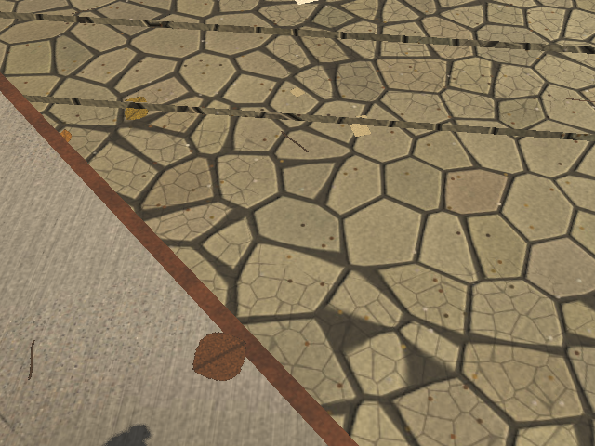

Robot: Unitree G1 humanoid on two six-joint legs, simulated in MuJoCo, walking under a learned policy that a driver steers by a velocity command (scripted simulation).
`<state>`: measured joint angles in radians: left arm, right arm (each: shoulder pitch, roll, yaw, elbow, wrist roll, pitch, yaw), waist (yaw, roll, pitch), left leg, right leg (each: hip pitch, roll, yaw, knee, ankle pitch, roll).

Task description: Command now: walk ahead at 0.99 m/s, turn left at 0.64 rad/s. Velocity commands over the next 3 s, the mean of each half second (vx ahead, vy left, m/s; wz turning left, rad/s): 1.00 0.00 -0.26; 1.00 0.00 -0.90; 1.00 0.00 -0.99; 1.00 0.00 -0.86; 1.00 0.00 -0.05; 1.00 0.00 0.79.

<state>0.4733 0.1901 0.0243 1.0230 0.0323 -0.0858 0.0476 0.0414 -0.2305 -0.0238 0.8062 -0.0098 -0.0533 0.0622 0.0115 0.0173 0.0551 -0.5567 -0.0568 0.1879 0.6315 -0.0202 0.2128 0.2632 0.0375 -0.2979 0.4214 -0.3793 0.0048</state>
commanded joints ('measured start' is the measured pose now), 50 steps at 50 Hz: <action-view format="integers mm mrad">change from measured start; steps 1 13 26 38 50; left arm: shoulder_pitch -222 -347 268 -33 -293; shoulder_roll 230 84 370 257 76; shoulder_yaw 62 3 115 79 42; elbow -123 -241 -6 -118 -335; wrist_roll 7 -22 8 -66 4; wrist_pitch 1 28 40 -21 69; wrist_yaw -8 -108 -68 -45 -110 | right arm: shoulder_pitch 538 313 83 -85 276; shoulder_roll -224 -121 -54 -71 -66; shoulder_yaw -111 -52 -4 41 -29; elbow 123 114 -182 -264 -41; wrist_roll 22 -3 46 -6 -29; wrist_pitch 36 -119 -87 -24 -40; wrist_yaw -47 -51 -112 -42 -63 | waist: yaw -314 -10 148 28 -12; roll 96 -17 -408 -57 124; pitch -171 73 -287 -35 -48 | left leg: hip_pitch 763 215 -631 446 449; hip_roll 57 58 -14 87 387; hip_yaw -256 -36 -304 -224 -460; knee -81 -466 1492 32 -362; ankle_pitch -202 299 -723 278 -205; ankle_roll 89 -152 -223 -282 -127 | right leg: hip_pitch -586 -659 527 -785 -1080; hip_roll -53 -91 -342 11 -129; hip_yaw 80 198 886 799 382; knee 1032 365 139 -215 961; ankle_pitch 417 671 746 391 47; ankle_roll -41 -101 -572 -217 -105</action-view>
